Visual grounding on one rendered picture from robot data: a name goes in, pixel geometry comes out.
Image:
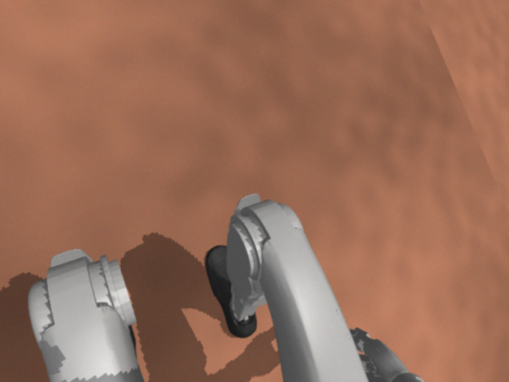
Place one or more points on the right robot foot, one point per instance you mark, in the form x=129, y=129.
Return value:
x=216, y=268

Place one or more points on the right robot hand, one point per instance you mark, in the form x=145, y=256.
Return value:
x=379, y=361

